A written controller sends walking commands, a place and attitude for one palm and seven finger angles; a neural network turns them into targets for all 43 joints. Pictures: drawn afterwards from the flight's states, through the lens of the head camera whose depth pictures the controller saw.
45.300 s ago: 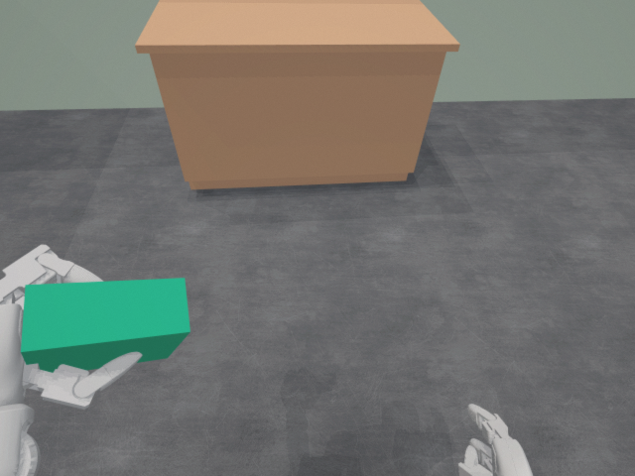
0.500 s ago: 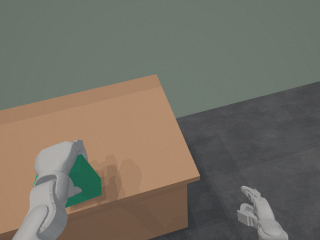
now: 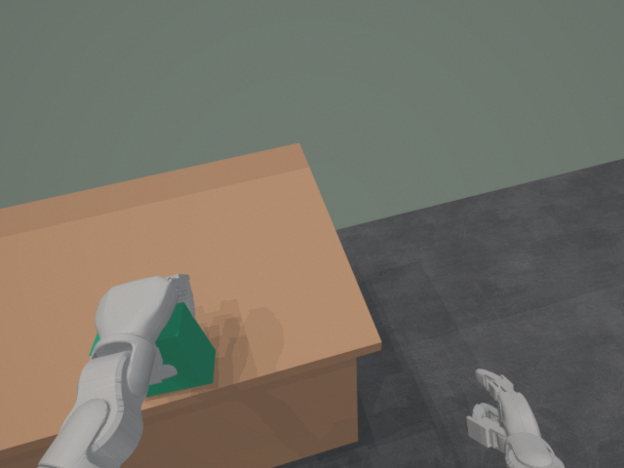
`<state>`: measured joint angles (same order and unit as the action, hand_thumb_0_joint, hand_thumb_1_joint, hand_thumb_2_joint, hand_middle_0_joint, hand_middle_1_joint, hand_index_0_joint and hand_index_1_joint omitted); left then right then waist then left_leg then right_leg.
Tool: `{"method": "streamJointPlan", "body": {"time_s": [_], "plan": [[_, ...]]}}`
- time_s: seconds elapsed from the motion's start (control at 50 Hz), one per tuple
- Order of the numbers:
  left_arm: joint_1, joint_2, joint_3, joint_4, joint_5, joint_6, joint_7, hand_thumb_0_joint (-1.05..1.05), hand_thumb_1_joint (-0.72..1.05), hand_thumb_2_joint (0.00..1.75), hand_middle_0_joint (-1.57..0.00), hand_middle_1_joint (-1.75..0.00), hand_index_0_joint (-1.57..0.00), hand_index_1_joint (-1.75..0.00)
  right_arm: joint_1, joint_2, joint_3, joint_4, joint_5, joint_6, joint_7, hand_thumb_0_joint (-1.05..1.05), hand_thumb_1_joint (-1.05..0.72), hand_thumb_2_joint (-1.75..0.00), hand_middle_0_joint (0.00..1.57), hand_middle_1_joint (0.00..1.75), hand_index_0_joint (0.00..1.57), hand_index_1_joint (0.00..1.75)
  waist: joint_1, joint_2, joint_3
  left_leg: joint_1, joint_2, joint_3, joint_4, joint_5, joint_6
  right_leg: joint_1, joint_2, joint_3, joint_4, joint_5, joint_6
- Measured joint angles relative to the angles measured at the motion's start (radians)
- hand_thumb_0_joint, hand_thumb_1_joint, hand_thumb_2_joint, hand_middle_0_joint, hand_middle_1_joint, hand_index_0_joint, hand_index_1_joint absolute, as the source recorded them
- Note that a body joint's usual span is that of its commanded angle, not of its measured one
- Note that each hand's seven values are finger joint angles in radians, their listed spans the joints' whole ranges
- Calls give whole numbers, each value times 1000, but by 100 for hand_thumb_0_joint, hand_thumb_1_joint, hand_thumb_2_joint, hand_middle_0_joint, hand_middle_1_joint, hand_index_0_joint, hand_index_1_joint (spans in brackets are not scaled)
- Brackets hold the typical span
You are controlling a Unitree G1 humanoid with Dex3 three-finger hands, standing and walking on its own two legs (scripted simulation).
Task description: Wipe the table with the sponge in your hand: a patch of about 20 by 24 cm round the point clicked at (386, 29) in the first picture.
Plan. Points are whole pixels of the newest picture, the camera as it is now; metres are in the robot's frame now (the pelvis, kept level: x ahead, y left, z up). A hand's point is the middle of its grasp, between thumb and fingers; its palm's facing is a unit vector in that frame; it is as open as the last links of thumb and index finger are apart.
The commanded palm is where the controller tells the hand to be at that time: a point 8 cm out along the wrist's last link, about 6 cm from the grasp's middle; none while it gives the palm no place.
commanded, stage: move the sponge above the wiping area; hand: left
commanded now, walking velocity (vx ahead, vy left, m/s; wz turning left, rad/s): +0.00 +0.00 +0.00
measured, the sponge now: (165, 360) +0.24 +0.25 +0.00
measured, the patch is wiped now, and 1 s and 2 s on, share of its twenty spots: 0.00 0.00 0.00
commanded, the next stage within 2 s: none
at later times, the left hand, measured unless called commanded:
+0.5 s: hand (163, 318) +0.27 +0.24 +0.06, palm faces -0.02 -0.09 -1.00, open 9.5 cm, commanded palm +0.24 +0.26 +0.14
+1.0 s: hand (148, 313) +0.26 +0.25 +0.09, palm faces +0.08 -0.06 -0.99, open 9.5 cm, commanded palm +0.23 +0.26 +0.14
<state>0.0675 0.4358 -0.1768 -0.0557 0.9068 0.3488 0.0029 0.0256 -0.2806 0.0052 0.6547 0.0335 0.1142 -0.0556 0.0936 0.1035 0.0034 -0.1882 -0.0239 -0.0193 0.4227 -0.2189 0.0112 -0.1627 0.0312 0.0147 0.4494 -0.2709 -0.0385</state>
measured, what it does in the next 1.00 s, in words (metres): stands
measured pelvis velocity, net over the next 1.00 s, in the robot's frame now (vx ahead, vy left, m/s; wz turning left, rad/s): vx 0.00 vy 0.00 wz -0.01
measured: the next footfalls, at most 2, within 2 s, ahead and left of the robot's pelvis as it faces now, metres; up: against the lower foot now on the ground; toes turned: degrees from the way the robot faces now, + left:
none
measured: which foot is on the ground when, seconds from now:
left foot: down 0.00-1.00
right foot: down 0.00-1.00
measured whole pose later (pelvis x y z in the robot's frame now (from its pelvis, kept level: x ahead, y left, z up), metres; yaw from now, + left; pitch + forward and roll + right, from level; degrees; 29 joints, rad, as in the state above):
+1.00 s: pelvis +0.00 +0.00 +0.00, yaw -1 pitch -2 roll +1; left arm 0.07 0.44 -0.15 -0.10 0.94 0.36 0.11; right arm 0.02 -0.26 0.01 0.67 0.04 0.13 -0.04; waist 0.11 0.10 -0.02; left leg -0.17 -0.02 -0.01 0.43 -0.23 0.00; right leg -0.15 0.04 0.02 0.45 -0.27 -0.04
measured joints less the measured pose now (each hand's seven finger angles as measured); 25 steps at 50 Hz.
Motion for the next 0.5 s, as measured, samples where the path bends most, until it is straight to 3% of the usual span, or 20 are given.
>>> {"method": "streamJointPlan", "body": {"time_s": [0.06, 0.1, 0.2, 0.3, 0.4, 0.5], "plan": [[-14, 8, 13, 17, 22, -52, 44, -1, -49, 106, -81, -142, -82, -142, 4, 12, -2, 11, -1, -3, -3, 1, -91, -90, 20, 30, 20, 30, 6, -13, -2, -1, 7, 5, 4, -5, -5, -3, 7, 5, 2, 0, -5], [-31, 13, 32, 40, 31, -52, 76, -1, -49, 106, -82, -142, -82, -142, 6, 19, -3, 18, 3, -2, -2, 1, -91, -90, 20, 30, 20, 30, 4, -19, -6, -3, 11, 7, 7, -7, -8, -5, 11, 7, 2, 0, -8], [-54, 16, 80, 80, 4, 30, 102, -1, -49, 106, -81, -142, -82, -142, 5, 15, -3, 27, 19, 8, 6, 1, -91, -90, 20, 30, 20, 30, -12, -10, -12, 3, 13, 5, 0, -7, -10, 3, 13, 6, -6, 2, -9], [-33, 9, 61, 70, -19, 82, 47, -1, -49, 106, -81, -142, -82, -142, 7, -6, -6, 19, 22, 12, 8, 1, -91, -90, 20, 30, 20, 30, -20, 9, -17, 5, 5, 0, -2, -6, -4, 6, 5, 1, -5, -4, -4], [-9, -4, 16, 41, -13, 22, 12, -1, -49, 106, -81, -142, -82, -142, 11, -10, -9, 7, 10, 3, 1, 1, -91, -90, 20, 30, 20, 30, -8, 4, -11, 2, 0, -2, 3, -9, -1, 3, 1, -2, 2, -10, -2], [-4, 3, 21, 2, 23, -48, 58, -1, -49, 106, -81, -141, -82, -142, 9, 10, -13, 6, 0, -6, 4, 1, -91, -90, 20, 30, 20, 30, 6, -11, -9, 2, 7, 6, 8, -16, -5, 1, 7, 7, 4, -10, -6]]}}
